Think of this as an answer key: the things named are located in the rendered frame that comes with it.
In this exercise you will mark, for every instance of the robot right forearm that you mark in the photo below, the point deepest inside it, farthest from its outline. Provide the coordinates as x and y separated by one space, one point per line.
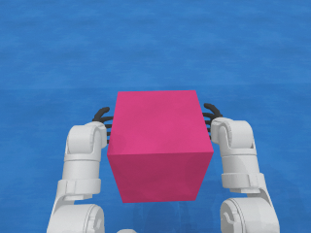
239 158

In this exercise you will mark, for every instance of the carton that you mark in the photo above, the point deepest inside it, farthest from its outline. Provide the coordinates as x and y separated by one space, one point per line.
159 148

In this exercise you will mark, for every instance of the robot left upper arm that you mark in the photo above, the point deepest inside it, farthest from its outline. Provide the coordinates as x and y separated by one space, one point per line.
79 218

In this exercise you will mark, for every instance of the right robot hand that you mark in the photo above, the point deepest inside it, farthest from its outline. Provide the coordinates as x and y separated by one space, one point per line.
215 113

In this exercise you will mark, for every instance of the left robot hand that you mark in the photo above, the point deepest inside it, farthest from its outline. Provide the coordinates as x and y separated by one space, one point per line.
98 117

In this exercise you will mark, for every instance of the robot right upper arm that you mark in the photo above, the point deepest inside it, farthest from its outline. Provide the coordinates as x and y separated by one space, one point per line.
248 215

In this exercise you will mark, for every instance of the robot left forearm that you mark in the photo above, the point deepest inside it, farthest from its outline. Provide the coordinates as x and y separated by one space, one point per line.
80 176

